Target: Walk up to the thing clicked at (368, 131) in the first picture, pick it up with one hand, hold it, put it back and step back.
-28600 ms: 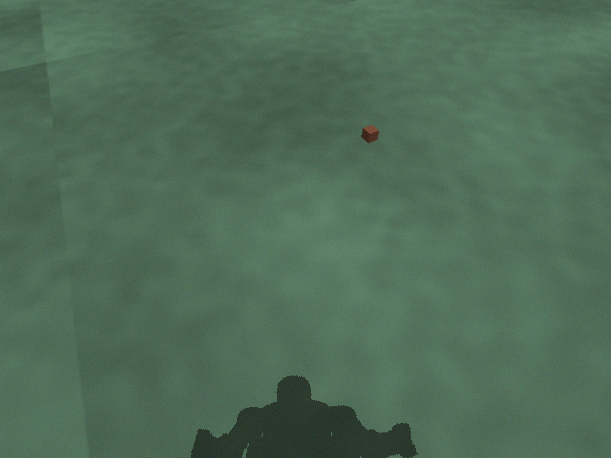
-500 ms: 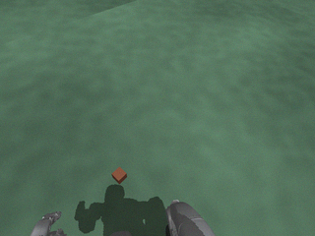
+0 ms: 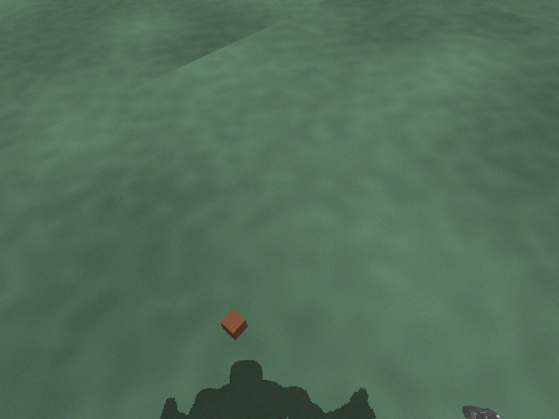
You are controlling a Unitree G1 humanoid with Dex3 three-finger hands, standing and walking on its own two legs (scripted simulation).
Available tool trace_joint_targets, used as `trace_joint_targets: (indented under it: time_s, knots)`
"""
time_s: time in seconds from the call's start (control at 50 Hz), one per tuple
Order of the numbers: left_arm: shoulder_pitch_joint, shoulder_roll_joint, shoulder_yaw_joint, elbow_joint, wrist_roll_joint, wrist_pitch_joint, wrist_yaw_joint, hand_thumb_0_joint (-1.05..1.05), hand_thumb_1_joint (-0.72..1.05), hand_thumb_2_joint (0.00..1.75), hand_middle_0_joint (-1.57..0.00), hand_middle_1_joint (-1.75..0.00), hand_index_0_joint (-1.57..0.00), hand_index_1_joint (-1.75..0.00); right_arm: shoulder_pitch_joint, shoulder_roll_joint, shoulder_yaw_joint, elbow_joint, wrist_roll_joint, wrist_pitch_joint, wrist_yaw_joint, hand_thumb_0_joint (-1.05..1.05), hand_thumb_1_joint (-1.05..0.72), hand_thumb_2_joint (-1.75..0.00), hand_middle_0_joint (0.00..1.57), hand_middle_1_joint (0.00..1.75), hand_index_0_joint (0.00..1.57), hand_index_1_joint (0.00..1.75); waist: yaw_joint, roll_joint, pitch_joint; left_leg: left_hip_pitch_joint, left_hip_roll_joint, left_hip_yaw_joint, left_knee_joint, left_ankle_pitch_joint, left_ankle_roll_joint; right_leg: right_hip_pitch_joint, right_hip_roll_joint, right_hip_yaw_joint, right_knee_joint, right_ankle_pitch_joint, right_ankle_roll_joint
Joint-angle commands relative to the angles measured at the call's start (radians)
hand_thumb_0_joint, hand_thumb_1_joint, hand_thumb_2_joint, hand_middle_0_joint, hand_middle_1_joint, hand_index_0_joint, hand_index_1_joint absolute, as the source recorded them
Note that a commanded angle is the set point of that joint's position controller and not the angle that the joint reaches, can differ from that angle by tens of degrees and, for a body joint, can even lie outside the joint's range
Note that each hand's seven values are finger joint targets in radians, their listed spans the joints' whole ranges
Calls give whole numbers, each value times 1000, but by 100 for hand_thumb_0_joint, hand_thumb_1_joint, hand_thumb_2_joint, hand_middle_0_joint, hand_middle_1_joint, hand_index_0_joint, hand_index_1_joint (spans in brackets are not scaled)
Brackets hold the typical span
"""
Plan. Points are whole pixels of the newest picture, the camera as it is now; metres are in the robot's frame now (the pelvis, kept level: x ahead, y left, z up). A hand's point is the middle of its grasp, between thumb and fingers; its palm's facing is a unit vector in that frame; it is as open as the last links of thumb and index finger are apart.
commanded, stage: walk up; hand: left
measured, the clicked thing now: (234, 324) +0.55 +0.21 -0.73
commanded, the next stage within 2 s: none
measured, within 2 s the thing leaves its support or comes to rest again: neither
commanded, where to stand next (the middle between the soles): +0.16 -0.02 m, yaw +0 degrees
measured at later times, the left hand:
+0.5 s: hand out of the picture +0.10 +0.26 -0.14, palm faces -0.05 -0.94 -0.35, open 7.4 cm
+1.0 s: hand out of the picture +0.09 +0.33 -0.18, palm faces -0.09 -0.94 -0.32, open 7.4 cm
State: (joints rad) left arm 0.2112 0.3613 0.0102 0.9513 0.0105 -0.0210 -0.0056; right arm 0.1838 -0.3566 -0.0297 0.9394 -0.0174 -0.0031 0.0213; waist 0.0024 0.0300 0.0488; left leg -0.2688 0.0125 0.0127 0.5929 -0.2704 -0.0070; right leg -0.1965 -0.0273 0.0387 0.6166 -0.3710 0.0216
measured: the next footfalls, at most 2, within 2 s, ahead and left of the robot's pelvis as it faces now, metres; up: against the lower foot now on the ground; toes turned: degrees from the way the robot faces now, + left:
left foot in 0.66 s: +0.16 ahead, +0.16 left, +0.00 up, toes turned +1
right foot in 1.16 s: -0.02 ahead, -0.13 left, +0.00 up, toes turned -4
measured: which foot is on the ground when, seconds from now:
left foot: down 0.00-0.48, up 0.50-0.64, down 0.66-1.00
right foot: down 0.00-0.70, up 0.72-1.00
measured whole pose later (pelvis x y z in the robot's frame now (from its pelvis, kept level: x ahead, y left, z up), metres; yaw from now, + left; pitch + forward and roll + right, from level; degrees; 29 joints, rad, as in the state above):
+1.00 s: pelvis +0.01 +0.05 +0.00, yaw -4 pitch -2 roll -1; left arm 0.19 0.47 0.08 0.89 0.02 0.11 -0.02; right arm 0.08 -0.34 -0.06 0.89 -0.01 -0.03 -0.06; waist 0.04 -0.12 0.19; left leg -0.39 0.05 0.08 0.60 -0.16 0.03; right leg -0.47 0.06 0.21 1.24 -0.42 0.02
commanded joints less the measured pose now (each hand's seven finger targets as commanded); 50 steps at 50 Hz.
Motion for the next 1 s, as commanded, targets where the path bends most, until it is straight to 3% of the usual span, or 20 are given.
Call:
trace_joint_targets:
  time_s: [0.0, 0.16, 0.2, 0.3, 0.38, 0.4, 0.42, 0.46, 0.5, 0.58, 0.6, 0.62, 0.64, 0.66, 0.68, 0.7, 0.72, 0.78, 0.92, 0.98]
  knots:
    - [-69, 226, 59, -51, 7, -27, 9, 0, 90, 90, -20, -30, -20, -30, -67, -245, -60, -48, -1, -31, -3, 0, -90, -90, 20, 30, 20, 30, -5, -70, 31, -30, 101, -166, -211, -210, 74, -73, -46, 98, -210, -103, -79]
    - [-102, 227, 50, -5, -6, -36, 15, 0, 90, 90, -20, -30, -20, -30, -67, -216, -31, 21, 6, -54, -13, 0, -90, -90, 20, 30, 20, 30, 5, 3, -98, 72, 106, -108, -180, 266, 53, 81, -63, 69, -196, 312, -66]
    - [-108, 224, 45, 7, -8, -32, 17, 0, 90, 90, -20, -30, -20, -30, -71, -219, -34, 32, 7, -53, -16, 0, -90, -90, 20, 30, 20, 30, 4, 12, -117, 110, 111, -98, -178, 328, 58, 84, -62, 53, -191, 348, -58]
    - [-131, 216, 37, 41, -8, -24, 17, 0, 90, 90, -20, -30, -20, -30, -91, -220, -38, 54, 8, -43, -20, 0, -90, -90, 20, 30, 20, 30, 0, 31, -111, 137, 128, -98, -208, 281, 66, 72, -51, 42, -203, 303, -54]
    - [-142, 217, 32, 69, -4, -23, 15, 0, 90, 90, -20, -30, -20, -30, -120, -219, -38, 64, 9, -34, -19, 0, -90, -90, 20, 30, 20, 30, -4, 17, -59, 106, 110, -87, -219, 143, 58, 51, -52, 58, -246, 253, -58]
    - [-49, 276, 57, 66, 5, -38, 10, 0, 90, 90, -20, -30, -20, -30, -91, -276, -72, 33, -2, -26, 3, 0, -90, -90, 20, 30, 20, 30, 12, 36, -89, 81, 70, -63, -135, -135, 84, 85, -57, 90, -238, -19, -99]
    - [-20, 299, 66, 77, 13, -42, 10, 0, 90, 90, -20, -30, -20, -30, -109, -262, -73, 21, -10, -19, 12, 0, -90, -90, 20, 30, 20, 30, 25, -10, -39, -64, 44, -50, -83, -306, 76, 112, -100, 184, -288, -217, -135]
    - [11, 370, 100, 79, 24, -46, 14, 0, 90, 90, -20, -30, -20, -30, -153, -234, -70, -11, -22, -11, 25, 0, -90, -90, 20, 30, 20, 30, 57, -164, 76, -291, 8, 1, 154, -243, 39, 131, -287, 441, -452, -449, -225]
    - [-7, 355, 106, 43, 28, -60, 19, 0, 90, 90, -20, -30, -20, -30, -138, -241, -74, -27, -25, -17, 34, 0, -90, -90, 20, 30, 20, 30, 55, -142, 132, -372, 67, -71, 187, -176, 34, 161, -327, 448, -439, -261, -269]
    - [-16, 307, 93, 4, 25, -64, 15, 0, 90, 90, -20, -30, -20, -30, -106, -200, -75, -50, -16, -37, 39, 0, -90, -90, 20, 30, 20, 30, 26, -224, 62, -203, 52, -39, 49, -162, 24, 149, -248, 217, -292, 402, -226]
    - [-87, 285, 79, -14, 18, -55, 13, 0, 90, 90, -20, -30, -20, -30, -53, -174, -72, -22, -6, -42, 29, 0, -90, -90, 20, 30, 20, 30, -17, -229, 30, -60, 27, -3, -52, -70, 20, 78, -197, 121, -217, 560, -186]
    - [-130, 247, 62, -19, 0, -38, 16, 0, 90, 90, -20, -30, -20, -30, -2, -165, -72, 15, 1, -47, 18, 0, -90, -90, 20, 30, 20, 30, -52, -186, -5, 118, 0, 21, -176, 125, 13, -28, -130, 32, -115, 602, -127]
    - [-160, 196, 50, -36, -16, -21, 17, 0, 90, 90, -20, -30, -20, -30, 75, -209, -89, 48, 7, -51, 0, 0, -90, -90, 20, 30, 20, 30, -95, -109, -52, 260, 32, -15, -213, 379, 12, -103, -58, -12, 24, 515, -64]
    - [-127, 158, 46, -61, -33, -5, 20, 0, 90, 90, -20, -30, -20, -30, 108, -305, -110, 50, 1, -53, -21, 0, -90, -90, 20, 30, 20, 30, -90, 59, -76, 321, 184, -197, -206, 691, 50, -210, 49, -1, 199, 284, -20]
    - [-79, 167, 53, -65, -30, 24, 30, 0, 90, 90, -20, -30, -20, -30, 97, -363, -110, 28, 12, -50, -38, 0, -90, -90, 20, 30, 20, 30, -63, 124, -109, 284, 353, -392, -248, 812, 164, -232, 100, 36, 317, -197, -20]
    - [-22, 218, 64, -38, -24, 60, 39, 0, 90, 90, -20, -30, -20, -30, 49, -365, -113, 16, 14, -47, -49, 0, -90, -90, 20, 30, 20, 30, -33, 19, -109, 165, 384, -375, -223, 686, 233, -154, 56, 126, 425, -237, -35]
    - [5, 223, 62, -26, -30, 72, 39, 0, 90, 90, -20, -30, -20, -30, -1, -349, -110, -3, 16, -44, -55, 0, -90, -90, 20, 30, 20, 30, -16, 48, -83, 107, 383, -364, -228, 682, 252, -152, 49, 119, 509, -232, -43]
    - [75, 240, 84, -24, -7, 105, 20, 0, 90, 90, -20, -30, -20, -30, -49, -319, -106, -38, 17, -37, -81, 0, -90, -90, 20, 30, 20, 30, 28, 17, -104, 149, 282, -203, -181, 595, 142, -235, 48, 189, 623, -131, -48]
    - [93, 250, 115, -103, 17, 128, -9, 0, 90, 90, -20, -30, -20, -30, -6, -308, -124, -90, 10, -44, -106, 0, -90, -90, 20, 30, 20, 30, 6, 86, -129, 143, 312, -187, -155, 365, 222, -334, 58, 198, 674, -48, 4]
    - [63, 243, 114, -112, 9, 114, -18, 0, 90, 90, -20, -30, -20, -30, 1, -317, -124, -105, -6, -46, -92, 0, -90, -90, 20, 30, 20, 30, -19, 163, -113, 111, 274, -170, -184, 94, 206, -297, 35, 148, 495, -52, 3]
